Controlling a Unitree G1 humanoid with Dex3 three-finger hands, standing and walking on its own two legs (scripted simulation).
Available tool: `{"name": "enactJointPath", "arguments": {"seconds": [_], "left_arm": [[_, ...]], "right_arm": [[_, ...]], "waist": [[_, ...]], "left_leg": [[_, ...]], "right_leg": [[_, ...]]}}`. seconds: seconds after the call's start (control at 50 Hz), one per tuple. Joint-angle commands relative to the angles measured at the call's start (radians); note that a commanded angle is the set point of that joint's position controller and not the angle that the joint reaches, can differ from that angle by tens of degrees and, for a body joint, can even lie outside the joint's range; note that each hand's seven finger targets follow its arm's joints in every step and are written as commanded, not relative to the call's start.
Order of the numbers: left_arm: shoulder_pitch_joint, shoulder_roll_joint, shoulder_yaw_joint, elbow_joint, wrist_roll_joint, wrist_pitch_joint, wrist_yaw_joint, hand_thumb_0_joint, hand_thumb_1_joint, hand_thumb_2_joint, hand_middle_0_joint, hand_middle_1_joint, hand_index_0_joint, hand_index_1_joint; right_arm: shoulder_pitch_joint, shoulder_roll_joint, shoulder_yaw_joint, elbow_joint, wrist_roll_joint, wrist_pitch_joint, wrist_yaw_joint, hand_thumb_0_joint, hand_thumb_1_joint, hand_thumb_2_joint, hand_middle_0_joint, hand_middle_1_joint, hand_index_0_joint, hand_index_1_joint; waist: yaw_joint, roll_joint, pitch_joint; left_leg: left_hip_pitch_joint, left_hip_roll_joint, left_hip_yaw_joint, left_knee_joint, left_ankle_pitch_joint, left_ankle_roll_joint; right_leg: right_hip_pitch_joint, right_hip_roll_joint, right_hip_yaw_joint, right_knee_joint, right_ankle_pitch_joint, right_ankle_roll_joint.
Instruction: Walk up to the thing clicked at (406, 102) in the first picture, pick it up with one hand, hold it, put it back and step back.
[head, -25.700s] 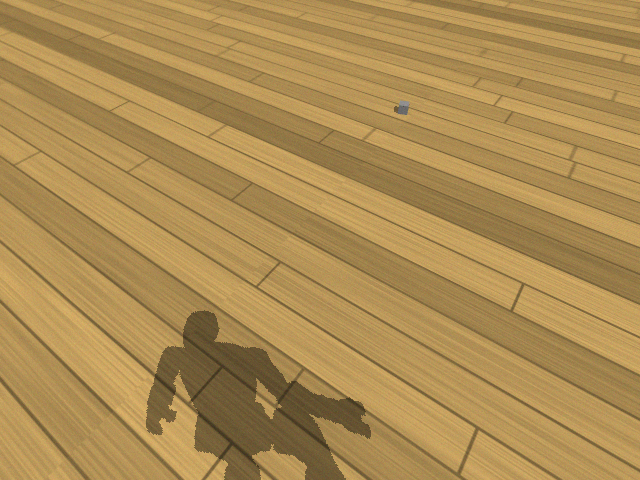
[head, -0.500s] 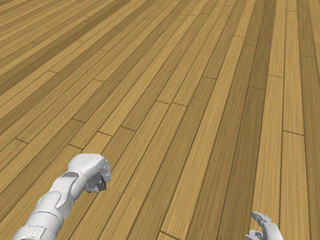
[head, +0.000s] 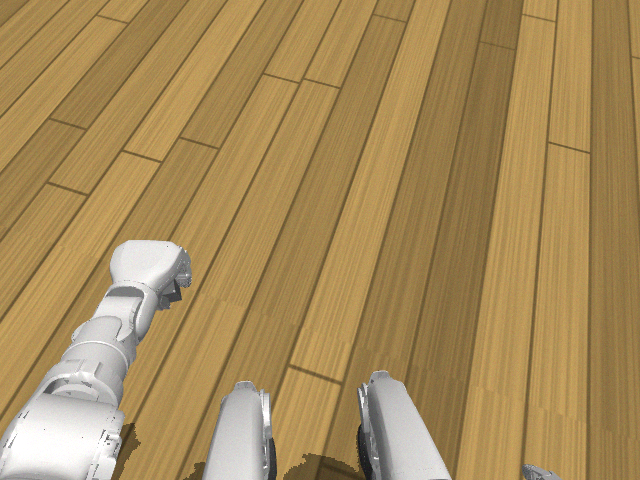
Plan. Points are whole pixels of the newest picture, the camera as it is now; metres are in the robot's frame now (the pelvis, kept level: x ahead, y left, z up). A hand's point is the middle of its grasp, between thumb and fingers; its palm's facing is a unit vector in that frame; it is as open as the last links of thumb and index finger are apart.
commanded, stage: crouch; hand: left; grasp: from above
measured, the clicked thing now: (157, 283) +0.42 +0.24 -0.15
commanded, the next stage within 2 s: lower in 1.34 s
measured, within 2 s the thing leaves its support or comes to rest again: neither
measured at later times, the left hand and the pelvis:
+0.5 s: hand (184, 309) +0.42 +0.24 -0.32, palm faces -0.45 +0.04 -0.89, open 5.2 cm; pelvis -0.02 +0.00 -0.17, yaw -2 degrees
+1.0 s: hand (194, 310) +0.44 +0.24 -0.40, palm faces -0.47 +0.03 -0.88, open 5.2 cm; pelvis -0.03 +0.00 -0.24, yaw -4 degrees
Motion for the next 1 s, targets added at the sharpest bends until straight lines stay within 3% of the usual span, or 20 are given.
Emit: {"name": "enactJointPath", "arguments": {"seconds": [0.0,0.04,0.14,0.18,0.28,0.32,0.38,0.52,0.56,0.6,0.64,0.66,0.7,0.74,0.78,0.84,0.9,0.94,0.96,0.98], "left_arm": [[-0.409,0.258,0.095,-0.166,-0.008,0.019,0.046,0.0,0.819,0.312,-1.141,-0.331,-1.181,-0.293],[-0.354,0.263,0.103,-0.079,-0.002,0.026,0.037,0.0,0.853,0.311,-1.162,-0.34,-1.205,-0.299],[-0.442,0.283,0.115,-0.088,0.0,-0.004,0.012,0.0,0.875,0.313,-1.166,-0.333,-1.211,-0.289],[-0.448,0.308,0.132,-0.09,0.007,-0.019,0.013,0.0,0.906,0.283,-1.181,-0.333,-1.235,-0.28],[-0.484,0.332,0.148,-0.065,0.031,-0.053,0.032,0.0,0.918,0.306,-1.21,-0.328,-1.257,-0.282],[-0.497,0.371,0.17,-0.08,0.039,-0.06,0.044,0.0,0.919,0.292,-1.202,-0.334,-1.254,-0.282],[-0.529,0.356,0.164,-0.088,0.047,-0.061,0.05,0.0,0.926,0.324,-1.226,-0.321,-1.268,-0.28],[-0.584,0.378,0.166,-0.044,0.051,-0.054,0.054,0.0,0.912,0.348,-1.209,-0.346,-1.252,-0.304],[-0.611,0.408,0.177,-0.062,0.05,-0.056,0.054,0.0,0.902,0.331,-1.205,-0.322,-1.246,-0.283],[-0.62,0.408,0.172,-0.026,0.054,-0.059,0.05,0.0,0.912,0.328,-1.195,-0.349,-1.243,-0.302],[-0.6,0.426,0.177,0.015,0.054,-0.059,0.05,0.0,0.922,0.336,-1.224,-0.318,-1.262,-0.281],[-0.607,0.421,0.177,0.021,0.05,-0.063,0.048,0.0,0.933,0.342,-1.219,-0.349,-1.264,-0.305],[-0.621,0.465,0.191,0.023,0.055,-0.067,0.046,0.0,0.923,0.348,-1.208,-0.356,-1.252,-0.312],[-0.623,0.452,0.183,0.05,0.056,-0.073,0.039,0.0,0.918,0.344,-1.202,-0.356,-1.247,-0.311],[-0.643,0.476,0.192,0.029,0.057,-0.082,0.037,0.0,0.932,0.314,-1.214,-0.343,-1.26,-0.297],[-0.643,0.476,0.189,0.07,0.063,-0.094,0.037,0.0,0.93,0.317,-1.209,-0.341,-1.255,-0.295],[-0.622,0.466,0.18,0.119,0.069,-0.101,0.041,0.0,0.918,0.303,-1.209,-0.325,-1.253,-0.281],[-0.714,0.513,0.2,0.054,0.074,-0.114,0.051,0.0,0.92,0.32,-1.198,-0.348,-1.243,-0.301],[-0.642,0.479,0.188,0.129,0.08,-0.108,0.053,0.0,0.907,0.306,-1.197,-0.336,-1.242,-0.29],[-0.673,0.492,0.19,0.108,0.085,-0.113,0.058,0.0,0.899,0.305,-1.192,-0.326,-1.235,-0.283]], "right_arm": [[0.073,-0.165,-0.055,-0.08,-0.012,-0.042,-0.007,0.0,-0.906,-0.901,0.199,0.299,0.2,0.299],[0.083,-0.17,-0.053,-0.083,-0.013,-0.047,-0.001,0.0,-0.908,-0.901,0.199,0.299,0.199,0.299],[0.097,-0.179,-0.048,-0.072,-0.022,-0.066,0.019,0.0,-0.902,-0.899,0.199,0.299,0.2,0.299],[0.099,-0.181,-0.045,-0.069,-0.028,-0.075,0.029,0.0,-0.905,-0.899,0.199,0.299,0.2,0.299],[0.107,-0.182,-0.032,-0.049,-0.046,-0.09,0.056,0.0,-0.91,-0.902,0.199,0.299,0.2,0.299],[0.11,-0.188,-0.027,-0.042,-0.052,-0.094,0.069,0.0,-0.912,-0.903,0.199,0.299,0.2,0.299],[0.116,-0.192,-0.029,-0.039,-0.06,-0.098,0.087,0.0,-0.915,-0.905,0.199,0.299,0.199,0.299],[0.122,-0.202,-0.023,-0.026,-0.073,-0.097,0.108,0.0,-0.917,-0.906,0.199,0.299,0.199,0.299],[0.11,-0.206,-0.025,-0.025,-0.073,-0.095,0.109,0.0,-0.916,-0.906,0.199,0.299,0.2,0.299],[0.118,-0.207,-0.018,-0.03,-0.075,-0.092,0.116,0.0,-0.915,-0.905,0.199,0.299,0.2,0.299],[0.108,-0.203,-0.014,-0.028,-0.077,-0.089,0.115,0.0,-0.917,-0.905,0.199,0.299,0.199,0.299],[0.111,-0.202,-0.008,-0.03,-0.08,-0.09,0.12,0.0,-0.917,-0.905,0.199,0.299,0.2,0.299],[0.103,-0.204,-0.005,-0.027,-0.08,-0.09,0.121,0.0,-0.917,-0.905,0.199,0.3,0.2,0.299],[0.106,-0.208,0.001,-0.027,-0.083,-0.087,0.126,0.0,-0.916,-0.905,0.199,0.3,0.2,0.3],[0.098,-0.209,0.002,-0.026,-0.084,-0.085,0.128,0.0,-0.916,-0.905,0.199,0.3,0.2,0.3],[0.112,-0.218,0.007,-0.021,-0.085,-0.082,0.134,0.0,-0.917,-0.905,0.199,0.3,0.2,0.3],[0.112,-0.217,0.015,-0.017,-0.088,-0.079,0.135,0.0,-0.92,-0.906,0.199,0.3,0.199,0.3],[0.111,-0.228,0.015,-0.015,-0.09,-0.081,0.136,0.0,-0.914,-0.904,0.199,0.3,0.2,0.3],[0.119,-0.224,0.019,-0.011,-0.092,-0.082,0.138,0.0,-0.921,-0.906,0.199,0.3,0.199,0.3],[0.114,-0.233,0.018,-0.013,-0.091,-0.08,0.139,0.0,-0.916,-0.905,0.199,0.3,0.2,0.3]], "waist": [[-0.011,0.097,-0.54],[-0.016,0.058,-0.522],[-0.05,0.087,-0.547],[-0.04,0.109,-0.611],[-0.07,0.128,-0.613],[-0.061,0.152,-0.656],[-0.068,0.202,-0.699],[-0.095,0.226,-0.659],[-0.078,0.236,-0.697],[-0.104,0.214,-0.659],[-0.093,0.19,-0.637],[-0.106,0.203,-0.621],[-0.095,0.186,-0.639],[-0.109,0.187,-0.603],[-0.096,0.222,-0.631],[-0.116,0.195,-0.615],[-0.116,0.188,-0.573],[-0.118,0.255,-0.63],[-0.117,0.236,-0.592],[-0.119,0.235,-0.592]], "left_leg": [[0.239,-0.033,0.007,-0.083,0.132,0.019],[0.183,-0.033,-0.003,-0.046,0.085,0.019],[0.081,-0.036,-0.032,0.054,0.023,0.017],[0.072,-0.039,-0.028,0.107,0.055,0.018],[-0.024,-0.042,-0.024,0.218,0.061,0.022],[-0.044,-0.045,-0.008,0.267,0.099,0.026],[0.008,-0.037,-0.023,0.306,0.151,0.019],[-0.091,-0.035,-0.014,0.393,0.125,0.019],[-0.09,-0.034,-0.014,0.413,0.122,0.019],[-0.156,-0.037,-0.007,0.435,0.098,0.023],[-0.199,-0.039,0.006,0.467,0.077,0.03],[-0.225,-0.042,0.01,0.471,0.075,0.03],[-0.247,-0.04,0.013,0.499,0.074,0.036],[-0.289,-0.043,0.015,0.51,0.059,0.036],[-0.266,-0.041,0.012,0.514,0.057,0.032],[-0.315,-0.044,0.011,0.544,0.057,0.035],[-0.322,-0.044,0.008,0.557,0.042,0.035],[-0.305,-0.043,0.003,0.565,0.049,0.028],[-0.299,-0.043,-0.002,0.565,0.051,0.026],[-0.313,-0.041,-0.004,0.57,0.037,0.027]], "right_leg": [[0.078,0.025,-0.059,-0.056,0.121,-0.082],[0.022,0.023,-0.07,-0.016,0.076,-0.082],[-0.137,0.018,-0.084,0.096,0.022,-0.086],[-0.16,0.02,-0.089,0.145,0.042,-0.087],[-0.265,0.017,-0.098,0.229,0.046,-0.082],[-0.259,0.019,-0.097,0.261,0.084,-0.079],[-0.325,0.018,-0.111,0.322,0.103,-0.084],[-0.385,0.016,-0.121,0.403,0.1,-0.081],[-0.399,0.023,-0.125,0.426,0.103,-0.084],[-0.397,0.024,-0.126,0.436,0.097,-0.081],[-0.404,0.03,-0.122,0.44,0.083,-0.079],[-0.394,0.026,-0.121,0.448,0.084,-0.077],[-0.391,0.032,-0.121,0.464,0.087,-0.076],[-0.407,0.031,-0.123,0.479,0.075,-0.075],[-0.428,0.035,-0.129,0.5,0.065,-0.081],[-0.432,0.037,-0.134,0.519,0.071,-0.077],[-0.476,0.037,-0.139,0.529,0.054,-0.078],[-0.495,0.038,-0.145,0.565,0.059,-0.084],[-0.507,0.036,-0.149,0.567,0.058,-0.084],[-0.528,0.039,-0.154,0.573,0.046,-0.085]]}}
